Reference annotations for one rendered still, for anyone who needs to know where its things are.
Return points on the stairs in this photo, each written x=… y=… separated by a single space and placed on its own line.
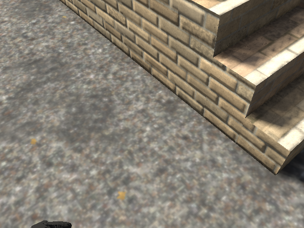
x=238 y=63

